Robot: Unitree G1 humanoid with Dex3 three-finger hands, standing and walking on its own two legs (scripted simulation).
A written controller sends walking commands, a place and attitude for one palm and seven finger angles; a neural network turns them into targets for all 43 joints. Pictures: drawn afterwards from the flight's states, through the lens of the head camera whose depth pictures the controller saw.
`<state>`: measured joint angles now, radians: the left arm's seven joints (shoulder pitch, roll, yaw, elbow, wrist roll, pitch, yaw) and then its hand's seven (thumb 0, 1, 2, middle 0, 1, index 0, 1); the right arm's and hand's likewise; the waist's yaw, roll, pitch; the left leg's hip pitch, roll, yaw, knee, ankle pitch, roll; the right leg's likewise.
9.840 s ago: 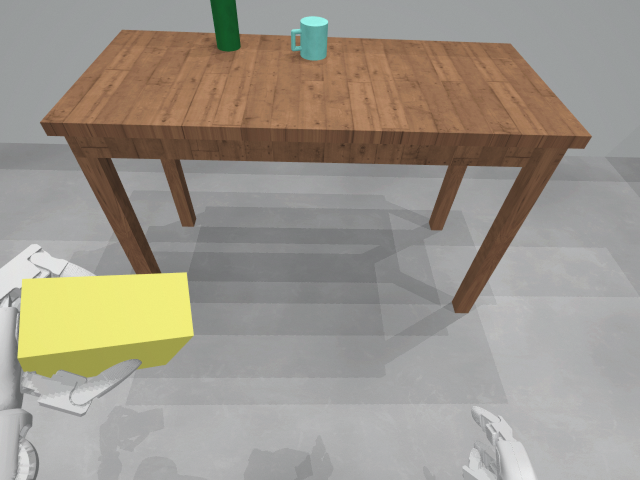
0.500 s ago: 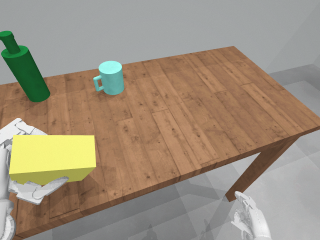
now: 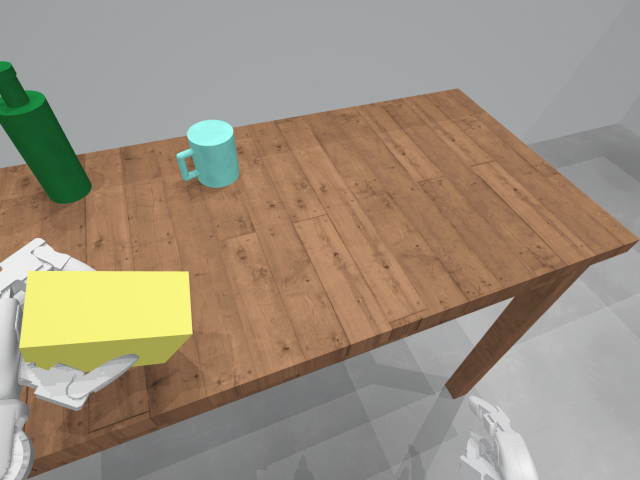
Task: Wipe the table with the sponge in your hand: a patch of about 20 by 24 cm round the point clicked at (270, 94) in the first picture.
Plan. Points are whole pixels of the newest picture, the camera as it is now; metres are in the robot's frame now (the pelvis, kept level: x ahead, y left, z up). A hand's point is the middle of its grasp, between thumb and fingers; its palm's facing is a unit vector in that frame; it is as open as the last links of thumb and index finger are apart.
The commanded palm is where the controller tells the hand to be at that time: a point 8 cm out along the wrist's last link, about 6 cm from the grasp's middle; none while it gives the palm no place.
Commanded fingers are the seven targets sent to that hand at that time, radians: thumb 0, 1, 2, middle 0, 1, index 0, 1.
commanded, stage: shuffle to correct the standing spot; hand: left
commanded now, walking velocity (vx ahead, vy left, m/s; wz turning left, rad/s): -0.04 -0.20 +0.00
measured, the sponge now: (132, 324) +0.23 +0.21 +0.13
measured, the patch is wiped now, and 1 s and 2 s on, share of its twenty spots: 0.00 0.00 0.00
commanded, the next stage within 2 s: come to a stop and stand still in 0.56 s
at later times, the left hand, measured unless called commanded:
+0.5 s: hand (130, 318) +0.22 +0.20 +0.16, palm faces +0.34 -0.85 -0.40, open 10.2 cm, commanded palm +0.16 +0.24 +0.17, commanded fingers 0.00 0.10 1.30 -1.20 -1.60 -1.20 -1.60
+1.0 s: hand (73, 296) +0.23 +0.25 +0.18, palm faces +0.45 -0.77 -0.46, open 10.2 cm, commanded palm +0.15 +0.24 +0.17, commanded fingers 0.00 0.10 1.30 -1.20 -1.60 -1.20 -1.60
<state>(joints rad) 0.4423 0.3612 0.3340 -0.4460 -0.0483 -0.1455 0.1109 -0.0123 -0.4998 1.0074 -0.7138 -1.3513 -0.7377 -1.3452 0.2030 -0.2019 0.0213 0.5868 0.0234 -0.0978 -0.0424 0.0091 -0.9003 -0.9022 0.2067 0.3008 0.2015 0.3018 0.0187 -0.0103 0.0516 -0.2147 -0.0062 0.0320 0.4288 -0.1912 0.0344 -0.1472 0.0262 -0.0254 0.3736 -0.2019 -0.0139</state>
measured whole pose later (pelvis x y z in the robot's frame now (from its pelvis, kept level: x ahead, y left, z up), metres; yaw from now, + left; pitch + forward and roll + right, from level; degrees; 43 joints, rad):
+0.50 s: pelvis +0.00 -0.04 +0.00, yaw +0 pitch +0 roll -1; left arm 0.46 0.39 0.36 -0.52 -0.08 -0.13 0.09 -0.01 -0.50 1.01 -0.71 -1.35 -0.74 -1.34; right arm 0.18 -0.19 0.00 0.55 0.03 -0.08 -0.03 0.01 -0.90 -0.90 0.21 0.30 0.20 0.30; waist 0.02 0.00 0.06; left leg -0.26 0.06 0.01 0.48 -0.22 -0.03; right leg -0.18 0.09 -0.05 0.41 -0.22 -0.07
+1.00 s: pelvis -0.01 -0.04 +0.00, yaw +1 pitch -1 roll -1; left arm 0.26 0.49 0.42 -0.35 -0.03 -0.18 0.08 -0.01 -0.50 1.01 -0.71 -1.35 -0.74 -1.34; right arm 0.21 -0.22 -0.01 0.60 0.02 -0.11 -0.05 0.01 -0.90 -0.90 0.20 0.30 0.20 0.30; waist 0.06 -0.01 0.08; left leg -0.26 0.05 0.01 0.50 -0.20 -0.01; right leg -0.19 0.08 -0.06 0.43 -0.22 -0.07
